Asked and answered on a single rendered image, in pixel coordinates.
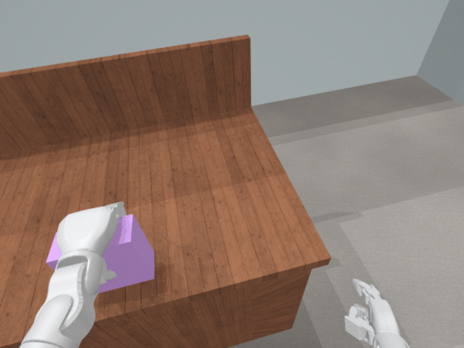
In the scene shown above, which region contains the right robot hand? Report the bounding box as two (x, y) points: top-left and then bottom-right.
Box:
(344, 279), (400, 346)

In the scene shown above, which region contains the left robot hand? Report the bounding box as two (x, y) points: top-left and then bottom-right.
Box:
(57, 202), (127, 284)

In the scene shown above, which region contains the robot right forearm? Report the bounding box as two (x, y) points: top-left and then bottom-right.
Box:
(373, 332), (409, 348)

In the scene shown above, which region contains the sponge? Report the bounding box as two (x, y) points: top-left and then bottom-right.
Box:
(46, 214), (154, 294)

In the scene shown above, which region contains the table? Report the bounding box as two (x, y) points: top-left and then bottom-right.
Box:
(0, 35), (331, 348)

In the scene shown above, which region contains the robot left forearm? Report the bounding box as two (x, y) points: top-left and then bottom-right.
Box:
(19, 250), (104, 348)

